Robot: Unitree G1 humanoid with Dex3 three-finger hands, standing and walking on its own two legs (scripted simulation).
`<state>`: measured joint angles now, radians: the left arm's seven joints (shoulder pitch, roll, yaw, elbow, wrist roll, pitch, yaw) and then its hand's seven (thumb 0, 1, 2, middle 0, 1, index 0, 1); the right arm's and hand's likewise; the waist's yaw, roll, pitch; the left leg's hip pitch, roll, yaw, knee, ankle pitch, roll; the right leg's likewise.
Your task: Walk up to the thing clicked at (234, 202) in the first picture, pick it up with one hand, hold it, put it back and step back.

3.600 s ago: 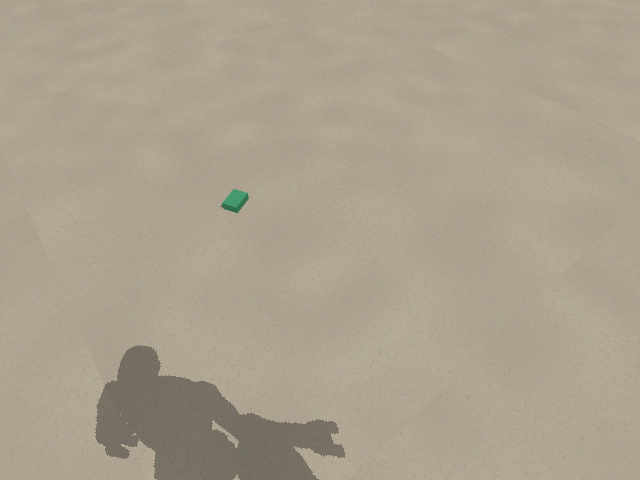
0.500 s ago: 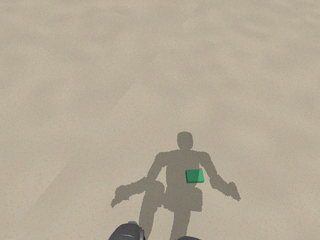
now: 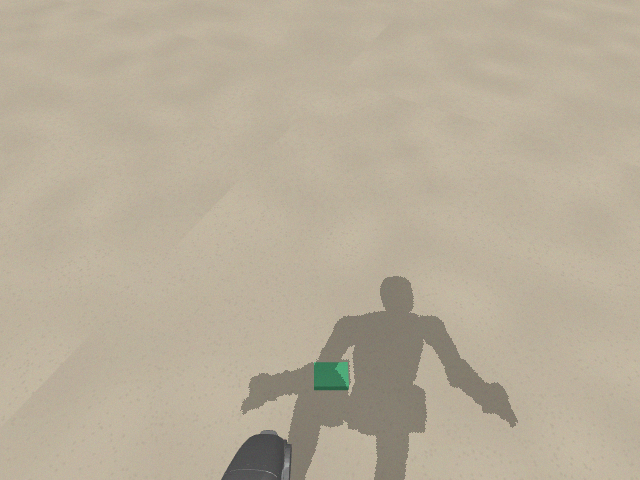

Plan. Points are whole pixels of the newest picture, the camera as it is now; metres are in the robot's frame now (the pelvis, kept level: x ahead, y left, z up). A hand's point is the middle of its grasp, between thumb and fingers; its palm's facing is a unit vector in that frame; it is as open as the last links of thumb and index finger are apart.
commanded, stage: walk up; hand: left
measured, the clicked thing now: (330, 376) +0.50 +0.00 -0.73
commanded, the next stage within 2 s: none
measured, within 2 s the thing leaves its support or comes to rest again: neither
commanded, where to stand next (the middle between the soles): +0.12 -0.32 m, yaw +5 degrees
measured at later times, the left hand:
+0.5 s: hand out of the picture +0.15 +0.10 -0.16, palm faces -0.04 -0.91 -0.41, open 7.4 cm
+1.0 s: hand out of the picture +0.12 -0.12 -0.15, palm faces +0.07 -0.95 -0.31, open 7.4 cm
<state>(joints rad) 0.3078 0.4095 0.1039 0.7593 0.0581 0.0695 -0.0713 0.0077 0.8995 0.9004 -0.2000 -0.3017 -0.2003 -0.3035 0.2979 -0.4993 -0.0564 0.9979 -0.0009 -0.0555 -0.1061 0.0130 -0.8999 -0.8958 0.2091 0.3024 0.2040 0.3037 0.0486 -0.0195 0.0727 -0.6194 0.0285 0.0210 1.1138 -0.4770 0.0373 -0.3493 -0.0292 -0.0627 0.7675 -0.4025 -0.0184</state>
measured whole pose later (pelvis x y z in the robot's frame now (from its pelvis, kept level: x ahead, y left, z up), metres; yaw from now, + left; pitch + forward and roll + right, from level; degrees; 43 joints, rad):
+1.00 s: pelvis +0.08 -0.37 +0.01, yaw +5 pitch -2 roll +0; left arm 0.19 0.35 0.00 0.96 -0.01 0.00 0.00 0.01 0.90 0.90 -0.20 -0.30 -0.20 -0.30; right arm 0.15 -0.36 0.00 0.97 0.02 -0.03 -0.01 0.01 -0.90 -0.90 0.21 0.30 0.21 0.30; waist 0.02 -0.02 0.12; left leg -0.35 -0.01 0.03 0.71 -0.32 0.04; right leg -0.28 0.06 -0.13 0.67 -0.37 -0.07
